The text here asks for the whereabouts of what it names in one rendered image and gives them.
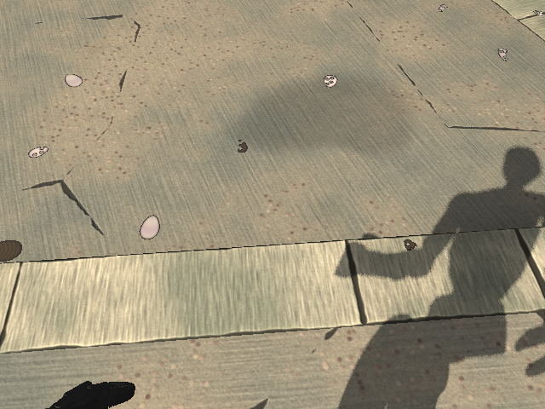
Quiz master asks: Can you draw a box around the robot left hand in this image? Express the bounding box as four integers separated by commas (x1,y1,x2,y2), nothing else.
45,381,135,409

